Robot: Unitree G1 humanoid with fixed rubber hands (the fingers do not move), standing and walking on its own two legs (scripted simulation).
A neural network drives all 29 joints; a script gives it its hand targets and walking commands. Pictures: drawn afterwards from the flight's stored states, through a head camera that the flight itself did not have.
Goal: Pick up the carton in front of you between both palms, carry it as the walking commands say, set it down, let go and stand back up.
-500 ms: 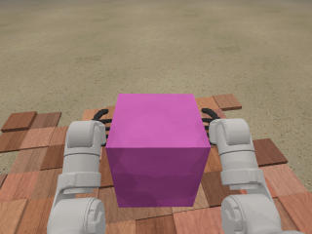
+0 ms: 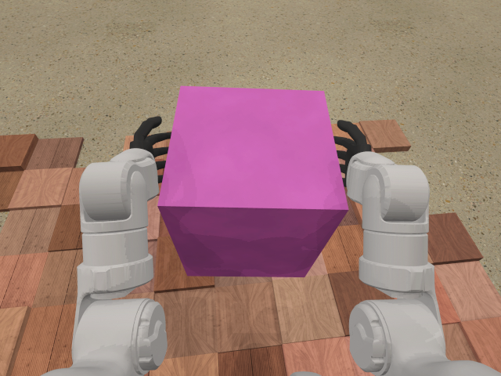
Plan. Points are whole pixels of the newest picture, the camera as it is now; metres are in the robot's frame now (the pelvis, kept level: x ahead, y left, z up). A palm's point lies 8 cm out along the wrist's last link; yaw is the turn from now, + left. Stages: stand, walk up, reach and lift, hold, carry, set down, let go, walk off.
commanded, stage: carry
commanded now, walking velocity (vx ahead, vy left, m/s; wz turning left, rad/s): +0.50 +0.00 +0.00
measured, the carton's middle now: (249, 192) +0.38 +0.00 +0.07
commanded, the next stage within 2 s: none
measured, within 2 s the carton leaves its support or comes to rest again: neither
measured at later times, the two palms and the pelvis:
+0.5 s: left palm (185, 89) +0.64 +0.13 +0.08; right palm (323, 86) +0.67 -0.17 +0.08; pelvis +0.32 -0.04 -0.01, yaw +2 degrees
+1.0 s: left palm (187, 12) +0.92 +0.14 +0.12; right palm (303, 17) +0.91 -0.16 +0.12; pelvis +0.64 +0.00 +0.00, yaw -3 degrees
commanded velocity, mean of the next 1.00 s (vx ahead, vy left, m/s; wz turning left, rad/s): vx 0.50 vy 0.00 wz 0.00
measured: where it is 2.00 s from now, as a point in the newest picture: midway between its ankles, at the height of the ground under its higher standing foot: (255, 158)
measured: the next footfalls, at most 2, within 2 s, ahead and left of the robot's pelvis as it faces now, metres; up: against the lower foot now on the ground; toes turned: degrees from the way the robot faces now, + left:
right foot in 0.34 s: +0.42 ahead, -0.09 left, -0.01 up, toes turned -5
left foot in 0.86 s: +0.75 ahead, +0.10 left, +0.01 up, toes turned +5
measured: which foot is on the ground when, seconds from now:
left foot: down 0.00-0.36, up 0.38-0.84, down 0.86-1.00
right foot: up 0.00-0.32, down 0.34-0.92, up 0.94-1.00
